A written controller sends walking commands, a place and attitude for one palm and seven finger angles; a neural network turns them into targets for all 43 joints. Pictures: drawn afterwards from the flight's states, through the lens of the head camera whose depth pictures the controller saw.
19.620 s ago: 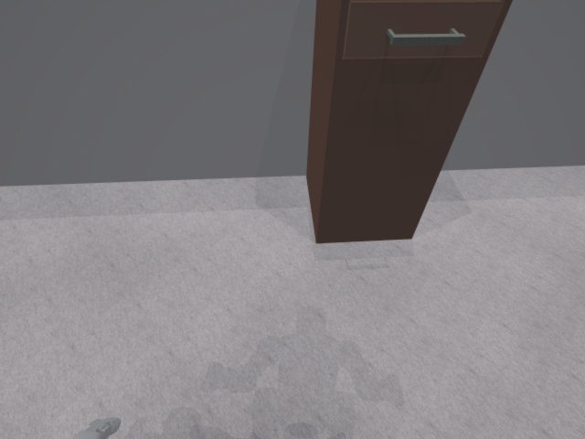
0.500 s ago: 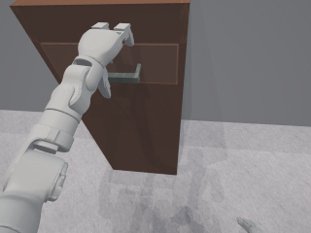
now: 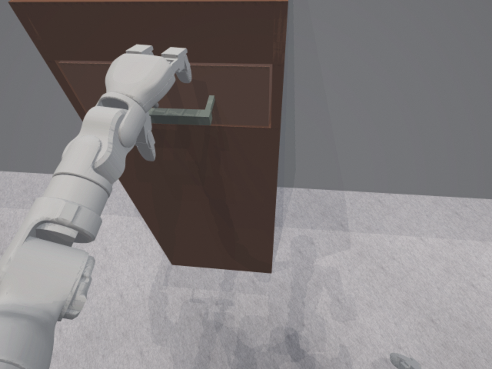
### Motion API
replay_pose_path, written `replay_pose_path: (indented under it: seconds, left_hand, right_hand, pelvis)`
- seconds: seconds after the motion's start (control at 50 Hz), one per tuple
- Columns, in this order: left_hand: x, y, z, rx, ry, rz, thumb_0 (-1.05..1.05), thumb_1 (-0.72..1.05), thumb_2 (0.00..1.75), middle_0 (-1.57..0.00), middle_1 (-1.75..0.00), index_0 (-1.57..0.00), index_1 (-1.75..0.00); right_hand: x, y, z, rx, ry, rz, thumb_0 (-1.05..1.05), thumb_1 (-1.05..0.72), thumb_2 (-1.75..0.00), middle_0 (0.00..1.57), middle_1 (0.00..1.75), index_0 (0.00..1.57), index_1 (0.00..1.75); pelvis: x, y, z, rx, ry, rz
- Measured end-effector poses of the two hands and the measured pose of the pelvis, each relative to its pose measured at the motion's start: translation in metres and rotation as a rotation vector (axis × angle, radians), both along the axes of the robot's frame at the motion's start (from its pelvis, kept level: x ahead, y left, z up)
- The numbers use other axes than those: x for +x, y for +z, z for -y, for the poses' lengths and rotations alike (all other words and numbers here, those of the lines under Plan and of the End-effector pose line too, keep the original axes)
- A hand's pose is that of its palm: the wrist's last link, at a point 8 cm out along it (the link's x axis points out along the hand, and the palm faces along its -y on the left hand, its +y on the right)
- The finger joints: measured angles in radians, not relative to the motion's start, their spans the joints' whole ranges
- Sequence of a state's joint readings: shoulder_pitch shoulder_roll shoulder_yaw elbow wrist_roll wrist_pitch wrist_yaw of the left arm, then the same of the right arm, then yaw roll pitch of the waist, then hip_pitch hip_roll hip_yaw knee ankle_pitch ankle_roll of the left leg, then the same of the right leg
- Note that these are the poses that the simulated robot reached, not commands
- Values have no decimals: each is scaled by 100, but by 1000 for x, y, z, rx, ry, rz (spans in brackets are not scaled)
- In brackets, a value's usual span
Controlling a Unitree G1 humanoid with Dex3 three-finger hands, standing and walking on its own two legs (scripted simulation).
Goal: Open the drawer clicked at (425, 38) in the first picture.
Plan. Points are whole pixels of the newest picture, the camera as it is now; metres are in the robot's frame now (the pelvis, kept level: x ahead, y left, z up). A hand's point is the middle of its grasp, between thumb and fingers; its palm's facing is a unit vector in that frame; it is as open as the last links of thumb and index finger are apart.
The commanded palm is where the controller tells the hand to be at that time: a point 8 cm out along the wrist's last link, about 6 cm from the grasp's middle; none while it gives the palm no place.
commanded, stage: move the hooked fingers above the handle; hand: left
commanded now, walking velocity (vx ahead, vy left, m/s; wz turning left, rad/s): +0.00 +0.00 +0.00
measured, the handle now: (164, 108) +0.54 +0.18 +0.12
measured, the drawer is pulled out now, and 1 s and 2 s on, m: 0.00 0.00 0.00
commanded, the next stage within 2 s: lift the fingers back up to retry in 1.46 s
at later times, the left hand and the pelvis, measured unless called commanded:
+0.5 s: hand (157, 87) +0.49 +0.16 +0.20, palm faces +0.21 -0.02 -0.98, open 13.8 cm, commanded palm +0.45 +0.19 +0.24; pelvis +0.01 +0.01 +0.00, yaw -2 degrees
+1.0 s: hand (167, 72) +0.50 +0.14 +0.22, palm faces +0.20 -0.07 -0.98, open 13.8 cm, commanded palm +0.46 +0.20 +0.24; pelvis +0.01 +0.02 +0.00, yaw -1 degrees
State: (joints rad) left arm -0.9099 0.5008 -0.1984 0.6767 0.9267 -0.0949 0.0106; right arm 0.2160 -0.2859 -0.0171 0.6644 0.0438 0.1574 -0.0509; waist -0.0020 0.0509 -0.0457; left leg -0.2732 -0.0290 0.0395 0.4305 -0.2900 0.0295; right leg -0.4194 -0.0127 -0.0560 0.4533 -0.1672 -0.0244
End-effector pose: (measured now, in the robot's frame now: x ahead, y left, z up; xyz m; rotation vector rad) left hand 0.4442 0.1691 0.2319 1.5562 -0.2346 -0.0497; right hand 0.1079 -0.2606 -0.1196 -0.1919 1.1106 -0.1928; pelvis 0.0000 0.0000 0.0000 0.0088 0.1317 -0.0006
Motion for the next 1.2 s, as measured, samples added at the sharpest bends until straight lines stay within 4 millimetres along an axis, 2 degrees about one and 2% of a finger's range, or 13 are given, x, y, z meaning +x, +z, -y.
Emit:
replay_pose_path:
  seconds: [0.14,0.28,0.38,0.52,0.58,0.64,0.7,0.76,0.84,0.9,1.0,1.12,1.2]
  left_hand:
    - [22,22,-31,48,272,-53,0,-49,30,-32,-120,-32,-120]
    - [13,-11,27,24,2,-219,0,-49,30,-31,-120,-31,-120]
    - [3,-16,53,-38,-173,-102,0,-49,30,-32,-120,-32,-120]
    - [18,20,-9,8,118,98,0,-49,30,-32,-120,-32,-120]
    - [18,27,-47,32,320,43,0,-49,30,-32,-120,-32,-120]
    - [10,18,-63,49,406,-93,0,-49,30,-31,-120,-31,-119]
    - [2,-4,-42,64,287,-227,0,-49,30,-31,-120,-31,-119]
    - [-8,-26,7,52,18,-291,0,-49,30,-31,-120,-31,-119]
    - [-15,-15,50,-6,-244,-146,0,-49,30,-32,-122,-32,-119]
    - [-1,9,49,-57,-231,-3,0,-49,30,-32,-122,-32,-120]
    - [27,34,19,-48,-54,89,0,-49,30,-37,-125,-32,-120]
    - [28,36,20,-6,75,50,0,-49,30,-42,-129,-32,-123]
    - [27,18,-4,16,205,-76,0,-49,30,-37,-126,-32,-123]
  right_hand:
    - [-14,-12,-10,61,-15,-52,1,-91,-90,20,30,20,30]
    - [-14,-11,-16,65,-25,-53,1,-91,-90,20,30,20,30]
    - [0,-6,-18,54,-30,7,1,-91,-90,20,30,20,30]
    - [14,-9,-27,87,5,8,1,-91,-90,20,30,20,30]
    - [19,-10,-29,105,17,-4,1,-91,-90,20,30,20,30]
    - [25,-8,-29,104,29,-10,1,-91,-90,20,30,20,30]
    - [33,-2,-26,69,63,0,1,-91,-90,20,30,20,30]
    - [43,5,-23,27,82,36,1,-91,-90,20,30,20,30]
    - [50,10,-24,0,63,103,1,-91,-90,20,30,20,30]
    - [46,8,-29,19,41,106,1,-91,-90,20,30,20,30]
    - [22,-3,-39,67,16,17,1,-91,-90,20,30,20,30]
    - [-8,-14,-42,110,-19,-84,1,-91,-90,20,30,20,30]
    - [-15,-12,-34,100,-59,-63,1,-91,-90,20,30,20,30]
  pelvis:
    - [1,1,-1,1,6,-25]
    - [9,1,-5,-3,5,-4]
    - [10,0,-7,-2,-22,1]
    - [6,1,-7,0,-34,-19]
    - [8,2,-7,0,-21,-27]
    - [10,3,-7,-3,7,-17]
    - [11,2,-8,-5,38,0]
    - [12,1,-10,-6,51,15]
    - [13,-1,-15,-9,29,16]
    - [12,-1,-16,-8,8,5]
    - [8,-1,-15,-6,-23,-26]
    - [5,1,-15,-2,-43,-30]
    - [1,2,-12,2,-52,-13]
